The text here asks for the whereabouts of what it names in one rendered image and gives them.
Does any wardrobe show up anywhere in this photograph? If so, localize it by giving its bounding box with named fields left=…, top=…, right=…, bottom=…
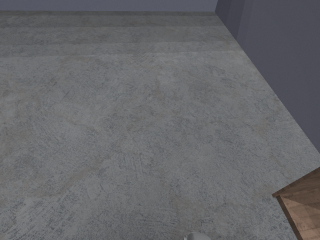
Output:
left=272, top=167, right=320, bottom=240

